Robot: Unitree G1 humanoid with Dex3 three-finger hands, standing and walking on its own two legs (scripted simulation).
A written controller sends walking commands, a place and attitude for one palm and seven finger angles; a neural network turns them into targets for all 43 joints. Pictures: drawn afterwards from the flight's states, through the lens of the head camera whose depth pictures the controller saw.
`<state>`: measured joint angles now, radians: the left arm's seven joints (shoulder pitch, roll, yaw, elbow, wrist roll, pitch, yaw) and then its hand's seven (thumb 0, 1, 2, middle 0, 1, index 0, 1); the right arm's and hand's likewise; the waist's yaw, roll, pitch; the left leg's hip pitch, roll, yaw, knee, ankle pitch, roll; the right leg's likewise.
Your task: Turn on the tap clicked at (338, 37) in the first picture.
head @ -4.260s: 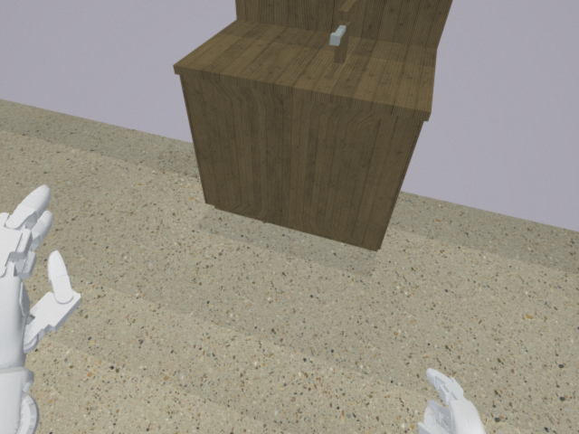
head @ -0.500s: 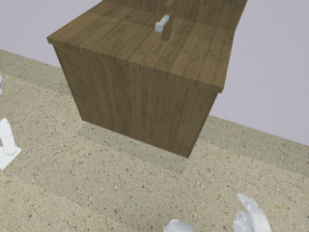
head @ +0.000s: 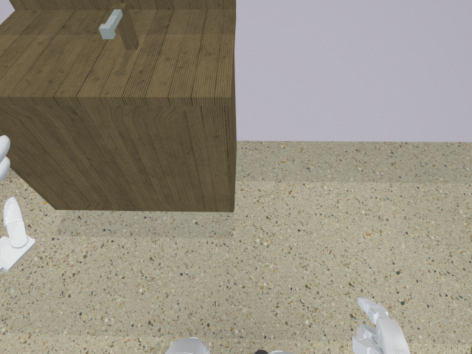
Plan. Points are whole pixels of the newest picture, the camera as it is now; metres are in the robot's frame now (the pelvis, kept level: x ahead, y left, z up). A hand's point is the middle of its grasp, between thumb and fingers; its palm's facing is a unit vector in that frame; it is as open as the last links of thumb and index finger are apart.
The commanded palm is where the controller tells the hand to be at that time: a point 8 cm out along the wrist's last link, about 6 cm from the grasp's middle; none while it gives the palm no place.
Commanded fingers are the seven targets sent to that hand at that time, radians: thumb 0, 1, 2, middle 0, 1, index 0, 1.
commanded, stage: turn to face it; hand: left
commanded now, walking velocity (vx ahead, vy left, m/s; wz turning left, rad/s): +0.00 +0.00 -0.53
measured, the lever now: (107, 31) +0.83 +0.38 +0.09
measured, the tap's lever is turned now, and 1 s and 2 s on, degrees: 0 0 0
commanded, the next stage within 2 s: take the last steps up to it in 0.48 s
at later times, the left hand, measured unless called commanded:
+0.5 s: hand (124, 237) +0.23 +0.14 +0.17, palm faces +0.18 -0.87 -0.46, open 7.4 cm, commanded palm +0.17 +0.20 +0.18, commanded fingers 0.00 0.90 0.90 -0.20 -0.30 -0.20 -0.30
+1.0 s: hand (111, 249) +0.21 +0.15 +0.17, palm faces +0.21 -0.89 -0.40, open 7.4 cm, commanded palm +0.18 +0.19 +0.18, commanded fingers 0.00 0.90 0.90 -0.20 -0.30 -0.20 -0.30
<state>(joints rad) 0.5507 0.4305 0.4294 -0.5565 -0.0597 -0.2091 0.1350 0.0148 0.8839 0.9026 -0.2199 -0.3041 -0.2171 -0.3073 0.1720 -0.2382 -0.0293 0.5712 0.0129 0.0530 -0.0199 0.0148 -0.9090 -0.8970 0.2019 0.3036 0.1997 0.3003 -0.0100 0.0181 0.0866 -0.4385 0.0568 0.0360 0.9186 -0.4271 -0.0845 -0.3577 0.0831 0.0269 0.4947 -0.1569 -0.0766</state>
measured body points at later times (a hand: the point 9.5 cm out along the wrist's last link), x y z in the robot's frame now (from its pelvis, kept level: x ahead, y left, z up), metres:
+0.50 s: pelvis -0.06 -0.03 -0.01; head -0.02 -0.05 +0.44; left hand +0.21 +0.19 +0.19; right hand +0.06 -0.26 -0.12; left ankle -0.03 +0.13 -0.72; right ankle -0.07 -0.14 -0.74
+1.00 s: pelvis -0.05 -0.03 +0.00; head -0.07 -0.03 +0.45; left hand +0.20 +0.20 +0.19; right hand +0.02 -0.29 -0.09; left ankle -0.04 +0.07 -0.73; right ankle -0.09 -0.14 -0.72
